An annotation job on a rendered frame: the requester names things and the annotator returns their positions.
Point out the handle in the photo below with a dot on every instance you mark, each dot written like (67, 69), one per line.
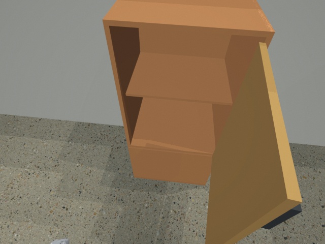
(287, 215)

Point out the cupboard door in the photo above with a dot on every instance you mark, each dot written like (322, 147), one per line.
(253, 179)

